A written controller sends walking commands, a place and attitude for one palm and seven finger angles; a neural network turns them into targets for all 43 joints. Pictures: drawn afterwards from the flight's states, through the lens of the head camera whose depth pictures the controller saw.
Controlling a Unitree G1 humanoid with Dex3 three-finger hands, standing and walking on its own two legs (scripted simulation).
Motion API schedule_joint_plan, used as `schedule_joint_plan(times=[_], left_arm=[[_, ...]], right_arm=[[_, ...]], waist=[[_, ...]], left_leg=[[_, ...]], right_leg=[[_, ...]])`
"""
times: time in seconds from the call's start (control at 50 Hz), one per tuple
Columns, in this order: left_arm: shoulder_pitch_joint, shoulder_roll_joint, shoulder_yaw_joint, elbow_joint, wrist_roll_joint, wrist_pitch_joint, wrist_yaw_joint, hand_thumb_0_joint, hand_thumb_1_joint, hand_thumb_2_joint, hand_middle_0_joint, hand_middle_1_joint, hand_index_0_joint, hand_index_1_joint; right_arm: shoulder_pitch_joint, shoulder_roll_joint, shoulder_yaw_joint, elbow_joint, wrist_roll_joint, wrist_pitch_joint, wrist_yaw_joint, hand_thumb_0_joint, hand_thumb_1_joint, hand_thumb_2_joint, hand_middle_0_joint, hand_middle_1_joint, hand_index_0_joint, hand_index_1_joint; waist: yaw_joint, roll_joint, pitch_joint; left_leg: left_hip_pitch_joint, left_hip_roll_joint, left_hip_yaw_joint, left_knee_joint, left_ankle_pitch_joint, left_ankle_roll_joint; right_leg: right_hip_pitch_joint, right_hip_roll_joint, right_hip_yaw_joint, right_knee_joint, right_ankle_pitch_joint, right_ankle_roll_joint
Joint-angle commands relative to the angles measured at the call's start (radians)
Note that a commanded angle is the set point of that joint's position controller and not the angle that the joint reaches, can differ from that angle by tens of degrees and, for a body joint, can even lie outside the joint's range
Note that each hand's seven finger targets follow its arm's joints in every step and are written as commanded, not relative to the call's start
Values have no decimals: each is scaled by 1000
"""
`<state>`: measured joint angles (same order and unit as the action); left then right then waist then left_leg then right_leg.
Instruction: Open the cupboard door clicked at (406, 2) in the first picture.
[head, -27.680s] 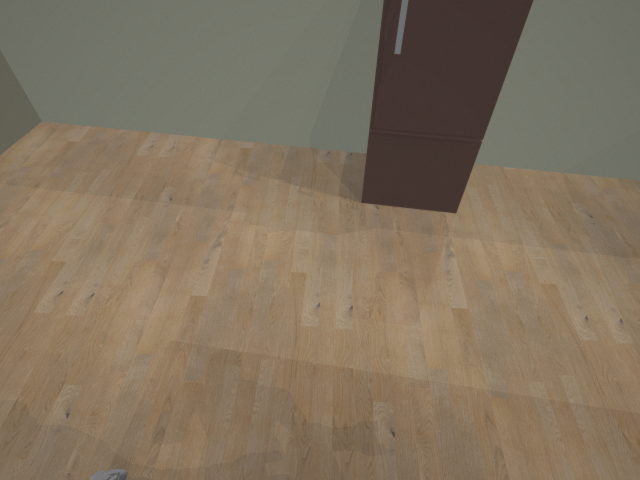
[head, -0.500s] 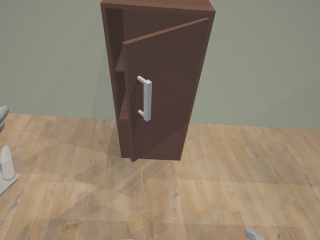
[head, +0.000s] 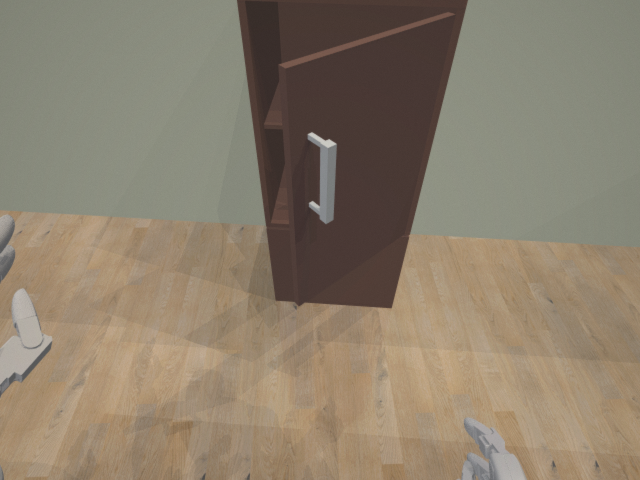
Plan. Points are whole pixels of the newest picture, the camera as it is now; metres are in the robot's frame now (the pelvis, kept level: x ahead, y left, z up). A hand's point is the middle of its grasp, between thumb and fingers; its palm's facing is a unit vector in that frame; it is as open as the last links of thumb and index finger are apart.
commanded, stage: let the arm hang, fingers relaxed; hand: left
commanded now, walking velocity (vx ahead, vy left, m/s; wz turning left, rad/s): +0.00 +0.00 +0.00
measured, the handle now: (320, 179) +0.60 +0.05 +0.05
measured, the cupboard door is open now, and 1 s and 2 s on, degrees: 45 45 45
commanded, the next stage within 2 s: look to check the result in 1.14 s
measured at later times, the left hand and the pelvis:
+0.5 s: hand out of the picture +0.00 +0.18 -0.16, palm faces +0.11 -0.97 -0.23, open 7.0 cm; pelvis +0.00 -0.01 +0.01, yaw +5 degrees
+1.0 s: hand out of the picture +0.00 +0.18 -0.16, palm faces +0.12 -0.97 -0.20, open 7.3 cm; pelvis -0.01 +0.01 +0.01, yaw +5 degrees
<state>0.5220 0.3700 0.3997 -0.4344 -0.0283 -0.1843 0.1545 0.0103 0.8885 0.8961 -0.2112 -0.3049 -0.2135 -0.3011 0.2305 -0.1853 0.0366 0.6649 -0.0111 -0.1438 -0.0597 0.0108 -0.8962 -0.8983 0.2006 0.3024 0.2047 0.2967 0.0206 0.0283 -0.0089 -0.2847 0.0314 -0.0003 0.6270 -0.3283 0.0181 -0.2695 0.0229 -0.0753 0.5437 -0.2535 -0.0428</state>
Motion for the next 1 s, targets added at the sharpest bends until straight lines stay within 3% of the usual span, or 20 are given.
schedule_joint_plan(times=[0.0,0.02,0.04,0.06,0.08,0.1,0.12,0.14,0.16,0.18,0.2,0.22,0.24,0.26,0.3,0.32,0.34,0.38,0.52,0.98], left_arm=[[-123,222,123,-231,-3,-58,20,0,900,900,-200,-300,-200,-300],[-127,-9,-294,557,86,105,-129,0,900,900,-200,-300,-200,-300],[-91,-46,-270,582,75,179,-150,0,900,900,-200,-300,-200,-300],[-110,-80,-283,607,65,197,-153,0,900,900,-200,-300,-200,-300],[-172,-73,-290,628,67,199,-153,0,900,900,-200,-300,-200,-300],[-228,-56,-297,665,65,194,-152,0,900,900,-200,-300,-200,-300],[-251,-59,-302,728,61,185,-149,0,900,900,-200,-300,-200,-300],[-248,-51,-309,807,58,178,-145,0,900,900,-200,-300,-200,-300],[-228,-38,-313,888,55,176,-141,0,900,900,-200,-300,-200,-300],[-200,-13,-313,972,56,170,-139,0,900,900,-200,-300,-200,-300],[-202,46,-313,1035,61,163,-134,0,900,900,-200,-300,-200,-300],[-240,67,-329,1091,57,164,-138,0,900,900,-200,-300,-200,-300],[-286,71,-334,1138,53,157,-138,0,900,900,-200,-300,-200,-300],[-310,57,-338,1183,52,154,-137,0,900,900,-200,-300,-200,-300],[-321,28,-344,1264,46,153,-131,0,900,900,-200,-300,-200,-300],[-316,-16,-335,1294,45,154,-128,0,900,900,-200,-300,-200,-300],[-313,-32,-339,1318,41,157,-126,0,900,900,-200,-300,-200,-300],[-300,-47,-354,1378,34,171,-128,0,900,900,-200,-300,-200,-300],[-282,-56,-364,1503,33,174,-131,0,900,900,-200,-300,-200,-300],[-247,-92,-360,1545,38,174,-125,0,900,900,-200,-300,-200,-300]], right_arm=[[-94,-132,-67,-144,4,-51,-23,0,-900,-900,200,300,200,300],[-65,-276,-131,102,-13,-50,68,0,-900,-900,200,300,200,300],[-16,-224,-122,83,-7,25,67,0,-900,-900,200,300,200,300],[-31,-220,-105,67,-15,55,58,0,-900,-900,200,300,200,300],[-23,-224,-101,51,-30,66,53,0,-900,-900,200,300,200,300],[-8,-236,-102,47,-45,71,46,0,-900,-900,200,300,200,300],[-16,-242,-100,52,-52,77,40,0,-900,-900,200,300,200,300],[-37,-244,-96,58,-51,85,39,0,-900,-900,200,300,200,300],[-66,-240,-91,70,-40,95,39,0,-900,-900,200,300,200,300],[-86,-224,-85,88,-27,103,40,0,-900,-900,200,300,200,300],[-76,-175,-77,101,-11,109,45,0,-900,-900,200,300,200,300],[-31,-147,-71,131,-3,121,51,0,-900,-900,200,300,200,300],[-37,-140,-70,164,-13,136,45,0,-900,-900,200,300,200,300],[-34,-150,-74,188,-15,141,40,0,-900,-900,200,300,200,300],[9,-135,-72,244,-9,140,34,0,-900,-900,200,300,200,300],[25,-117,-74,272,-14,139,29,0,-900,-900,200,300,200,300],[30,-109,-68,293,-16,139,27,0,-900,-900,200,300,200,300],[12,-101,-58,329,-14,143,27,0,-900,-900,200,300,200,300],[68,-110,-59,411,-11,147,24,0,-900,-900,200,300,200,300],[71,-75,-56,448,-13,136,23,0,-900,-900,200,300,200,300]], waist=[[-34,-67,-39],[-87,14,11],[-52,110,-9],[-43,163,-8],[-58,140,11],[-58,-8,-2],[-40,-84,-37],[-19,-83,-76],[8,-57,-102],[26,-50,-121],[11,-100,-98],[-30,-77,-63],[-35,-155,-46],[-36,-187,-23],[-51,-125,-49],[-56,-42,-58],[-53,42,-62],[-33,129,-20],[-32,-38,37],[-26,-3,93]], left_leg=[[52,0,-4,-115,76,3],[11,77,-110,29,342,33],[-45,100,-158,-97,405,54],[-118,187,-296,-194,374,125],[-107,233,-408,-257,415,179],[-42,265,-463,-254,514,214],[22,261,-434,-202,683,225],[78,233,-363,-155,807,205],[48,186,-277,-128,782,158],[-4,107,-198,-89,639,95],[-95,5,-107,-53,345,22],[-58,-40,-45,-42,60,-10],[-28,-52,-28,0,-33,-15],[-21,-42,-33,21,-56,-11],[36,-24,-36,-43,51,-9],[79,-5,-46,-103,159,-6],[115,15,-65,-154,258,-2],[90,39,-97,-204,253,5],[86,41,-99,-262,166,11],[49,44,-124,-312,138,15]], right_leg=[[7,-184,215,-187,-69,-39],[-165,-194,91,69,183,-22],[-122,-95,37,164,89,14],[-132,-42,21,295,-116,40],[-187,-23,65,407,-256,43],[-228,-32,123,446,-285,38],[-221,-45,144,391,-279,44],[-162,-42,129,293,-225,47],[-21,-41,116,145,-113,47],[124,-49,139,-5,127,40],[192,-156,285,-86,301,4],[103,-279,365,-165,245,-63],[62,-274,406,-202,260,-90],[62,-258,381,-210,313,-100],[110,-218,300,-171,431,-86],[107,-204,273,-152,438,-72],[101,-167,233,-140,378,-48],[93,-117,193,-171,189,-18],[83,-108,179,-258,-8,-16],[54,-108,154,-214,7,-2]])
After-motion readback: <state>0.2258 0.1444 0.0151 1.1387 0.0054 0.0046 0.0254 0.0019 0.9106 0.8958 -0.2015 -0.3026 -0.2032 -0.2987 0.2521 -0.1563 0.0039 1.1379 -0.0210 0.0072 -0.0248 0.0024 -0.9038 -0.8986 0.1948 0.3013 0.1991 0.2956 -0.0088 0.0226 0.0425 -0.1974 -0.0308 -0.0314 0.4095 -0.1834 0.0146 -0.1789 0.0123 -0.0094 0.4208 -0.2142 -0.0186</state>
